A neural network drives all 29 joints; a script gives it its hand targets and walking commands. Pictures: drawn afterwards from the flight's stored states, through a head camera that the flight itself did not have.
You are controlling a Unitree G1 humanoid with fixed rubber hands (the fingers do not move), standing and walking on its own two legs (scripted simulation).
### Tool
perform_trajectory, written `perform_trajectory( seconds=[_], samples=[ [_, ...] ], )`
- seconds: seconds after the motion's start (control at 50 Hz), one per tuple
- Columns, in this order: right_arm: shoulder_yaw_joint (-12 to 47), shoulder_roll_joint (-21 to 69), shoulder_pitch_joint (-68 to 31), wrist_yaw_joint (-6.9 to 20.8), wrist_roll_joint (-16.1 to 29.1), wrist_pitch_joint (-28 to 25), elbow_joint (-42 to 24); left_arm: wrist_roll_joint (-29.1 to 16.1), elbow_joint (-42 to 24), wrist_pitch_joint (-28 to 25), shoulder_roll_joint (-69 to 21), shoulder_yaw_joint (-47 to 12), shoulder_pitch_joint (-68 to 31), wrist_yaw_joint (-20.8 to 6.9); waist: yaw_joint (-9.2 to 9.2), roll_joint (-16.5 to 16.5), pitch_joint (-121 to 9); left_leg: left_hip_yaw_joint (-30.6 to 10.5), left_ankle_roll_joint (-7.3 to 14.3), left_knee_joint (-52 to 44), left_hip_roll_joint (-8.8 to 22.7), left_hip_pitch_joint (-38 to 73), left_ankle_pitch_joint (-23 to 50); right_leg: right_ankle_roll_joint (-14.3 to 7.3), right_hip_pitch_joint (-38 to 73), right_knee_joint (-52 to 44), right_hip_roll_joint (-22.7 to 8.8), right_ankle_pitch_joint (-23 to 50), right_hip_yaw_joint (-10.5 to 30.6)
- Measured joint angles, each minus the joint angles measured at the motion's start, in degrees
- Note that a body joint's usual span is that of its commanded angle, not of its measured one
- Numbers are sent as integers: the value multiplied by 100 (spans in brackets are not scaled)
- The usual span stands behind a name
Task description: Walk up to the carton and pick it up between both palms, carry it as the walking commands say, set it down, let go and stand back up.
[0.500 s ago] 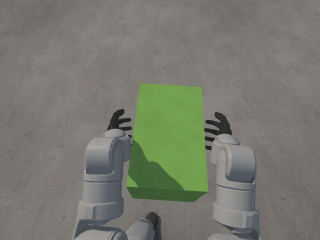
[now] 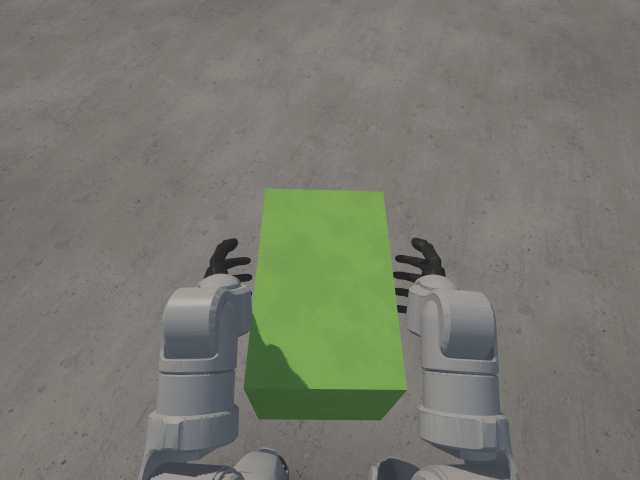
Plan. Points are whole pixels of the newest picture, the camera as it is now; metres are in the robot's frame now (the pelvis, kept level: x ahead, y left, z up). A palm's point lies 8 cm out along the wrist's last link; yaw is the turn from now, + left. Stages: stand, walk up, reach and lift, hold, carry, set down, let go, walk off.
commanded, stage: carry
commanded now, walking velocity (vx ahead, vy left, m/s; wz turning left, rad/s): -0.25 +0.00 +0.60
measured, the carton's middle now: (322, 302) +0.35 +0.04 -0.02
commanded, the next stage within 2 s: none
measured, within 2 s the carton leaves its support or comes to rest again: neither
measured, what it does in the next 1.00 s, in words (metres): walks backwards, turning left: right foot, then left foot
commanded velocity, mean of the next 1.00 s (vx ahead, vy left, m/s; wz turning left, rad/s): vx -0.25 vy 0.00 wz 0.60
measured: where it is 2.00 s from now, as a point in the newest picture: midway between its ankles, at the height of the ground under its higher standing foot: outside the picture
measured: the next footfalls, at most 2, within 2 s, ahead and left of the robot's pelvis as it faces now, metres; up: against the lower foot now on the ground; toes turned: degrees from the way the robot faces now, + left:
right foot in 0.10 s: -0.01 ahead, -0.11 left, +0.00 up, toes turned +1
left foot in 0.40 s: -0.14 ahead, +0.16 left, +0.00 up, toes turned +17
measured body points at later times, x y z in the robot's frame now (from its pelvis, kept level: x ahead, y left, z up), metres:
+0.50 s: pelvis -0.19 +0.01 +0.00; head -0.18 +0.03 +0.45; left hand +0.07 +0.23 +0.06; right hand +0.15 -0.01 +0.08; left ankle -0.18 +0.14 -0.72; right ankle -0.11 -0.11 -0.67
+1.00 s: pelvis -0.39 -0.04 -0.01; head -0.37 -0.03 +0.44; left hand -0.17 +0.23 +0.08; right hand -0.04 +0.02 +0.09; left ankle -0.45 +0.06 -0.73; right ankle -0.25 -0.13 -0.72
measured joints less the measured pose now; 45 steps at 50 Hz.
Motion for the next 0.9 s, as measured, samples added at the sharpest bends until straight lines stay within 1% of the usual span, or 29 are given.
perform_trajectory(
  seconds=[0.04, 0.08, 0.1, 0.12, 0.14, 0.16, 0.18, 0.22, 0.26, 0.3, 0.36, 0.4, 0.42, 0.44, 0.46, 0.48, 0.52, 0.54, 0.6, 0.66, 0.7, 0.72, 0.74, 0.76, 0.78, 0.8, 0.84, 0.86, 0.9],
  samples=[
    [-28, 2, -7, 166, -134, -44, -127, -96, -79, -19, -40, 20, -99, 146, 87, 73, 8, -139, -21, -199, -71, -142, 291, -17, 334, -562, 145, -64, 37],
    [-58, 6, -12, 245, -239, -67, -255, -104, -76, -76, -84, 48, -206, 157, 94, 166, -27, -292, -72, -438, -159, -268, 608, -71, 816, -1446, 272, -169, 42],
    [-79, 7, -13, 258, -280, -58, -322, -88, -46, -107, -104, 55, -258, 127, 82, 215, -60, -369, -106, -547, -216, -332, 763, -103, 1147, -2119, 313, -77, 1],
    [-122, 6, -25, 250, -306, -60, -370, -66, 5, -164, -121, 42, -292, 84, 69, 378, -47, -463, -133, -548, -194, -402, 789, -268, 1273, -2553, 393, 408, -78],
    [-124, -13, 19, 244, -306, -80, -395, -11, 78, -224, -129, 14, -298, 4, 32, 440, -38, -429, -165, -225, -235, -558, 177, -387, 1231, -2611, 374, 661, -127],
    [-97, -41, 98, 221, -263, -81, -419, 36, 119, -237, -123, -28, -279, -49, -40, 380, -47, -192, -169, 497, -314, -797, -621, -456, 1157, -2576, 259, 754, -148],
    [-68, -66, 169, 168, -190, -59, -447, 75, 146, -223, -114, -72, -252, -94, -132, 300, -40, 54, -128, 1368, -379, -1014, -1180, -479, 1128, -2575, 120, 802, -165],
    [-6, -97, 242, -66, 5, 39, -496, 175, 186, -177, -93, -126, -197, -244, -338, 197, -18, 399, -63, 2767, -383, -1179, -1550, -435, 1155, -2684, -117, 921, -198],
    [18, -87, 199, -341, 188, 144, -523, 279, 194, -141, -90, -82, -194, -411, -546, 97, -38, 595, -121, 3237, -278, -1001, -1525, -359, 1120, -2751, -322, 1054, -226],
    [-24, -44, 84, -549, 291, 196, -525, 412, 215, -151, -113, 18, -258, -585, -731, 0, -103, 685, -189, 2827, -158, -601, -1557, -296, 981, -2688, -505, 1141, -276],
    [-130, 18, -75, -711, 350, 184, -491, 633, 268, -221, -148, 110, -349, -815, -915, -94, -269, 720, -170, 1424, -6, 169, -1560, -217, 650, -2392, -723, 1164, -394],
    [-171, 50, -154, -734, 336, 154, -429, 731, 288, -253, -154, 141, -376, -894, -990, -100, -391, 683, -162, 283, 60, 693, -1020, -142, 367, -2044, -848, 1112, -487],
    [-147, 56, -152, -695, 315, 79, -346, 759, 310, -300, -142, 168, -363, -915, -998, -217, -404, 659, -99, 298, -44, 582, -885, -109, 202, -1795, -945, 1033, -431],
    [-101, 51, -127, -630, 294, 2, -232, 769, 318, -338, -118, 178, -292, -933, -951, -251, -386, 604, -15, 449, -80, 429, -863, -86, 50, -1432, -872, 441, -298],
    [-56, 41, -98, -574, 292, -39, -122, 758, 307, -339, -87, 171, -201, -933, -864, -227, -335, 537, 51, 528, -59, 336, -840, -68, -85, -974, -698, -110, -143],
    [-15, 28, -66, -520, 291, -45, -32, 703, 293, -307, -55, 151, -115, -881, -755, -193, -277, 462, 87, 519, -27, 284, -776, -59, -195, -510, -516, -378, -25],
    [19, 8, -17, -394, 245, -12, 91, 493, 272, -198, -11, 94, -13, -636, -511, -135, -184, 305, 96, 365, 1, 206, -541, -54, -314, 170, -266, -278, 61],
    [12, 4, -8, -329, 212, 2, 124, 373, 251, -145, -1, 70, 7, -481, -390, -107, -149, 229, 84, 267, -3, 163, -396, -47, -300, 299, -186, -135, 64],
    [-36, 9, -24, -98, 69, -6, 80, 28, 106, -52, -13, 55, -32, -29, -103, -10, -74, 9, 70, -17, -56, -16, 34, -15, 2, -15, 24, 9, 73],
    [-90, 18, -48, 157, -147, -81, -47, -106, 27, -93, -66, 95, -162, 166, 29, 110, -89, -223, 19, -350, -147, -225, 498, -24, 564, -967, 239, -136, 107],
    [-118, 20, -48, 222, -253, -89, -161, -115, 53, -149, -103, 113, -255, 166, 37, 216, -131, -391, -53, -629, -238, -326, 841, -83, 1165, -2130, 341, -125, 33],
    [-149, 19, -57, 225, -289, -86, -215, -108, 93, -194, -119, 102, -291, 144, 42, 351, -128, -484, -96, -708, -234, -376, 963, -159, 1368, -2686, 408, 282, -39],
    [-159, 4, -26, 229, -307, -102, -248, -69, 157, -254, -129, 72, -302, 82, 25, 462, -96, -497, -167, -527, -248, -467, 522, -273, 1359, -2807, 424, 630, -103],
    [-132, -24, 51, 230, -282, -108, -274, -23, 191, -268, -124, 26, -284, 34, -22, 425, -99, -267, -200, 83, -313, -653, -297, -360, 1278, -2766, 328, 782, -129],
    [-97, -52, 131, 205, -218, -95, -306, 10, 199, -248, -113, -26, -252, 4, -94, 336, -97, 4, -160, 924, -384, -850, -961, -406, 1222, -2730, 187, 848, -145],
    [-63, -74, 191, 140, -136, -60, -336, 52, 208, -218, -101, -69, -220, -50, -182, 264, -87, 218, -92, 1737, -421, -976, -1353, -412, 1209, -2743, 51, 899, -161],
    [-11, -91, 220, -101, 55, 50, -388, 140, 211, -156, -86, -88, -182, -188, -376, 143, -88, 507, -50, 2721, -381, -947, -1574, -353, 1182, -2805, -192, 1017, -185],
    [-6, -83, 189, -229, 134, 100, -409, 188, 209, -137, -91, -58, -197, -257, -477, 77, -102, 600, -72, 2801, -330, -810, -1585, -313, 1130, -2804, -308, 1074, -197],
    [-55, -43, 80, -450, 247, 157, -445, 318, 225, -143, -122, 39, -282, -423, -668, -43, -156, 700, -124, 2325, -220, -389, -1652, -240, 954, -2707, -520, 1153, -240]
  ],
)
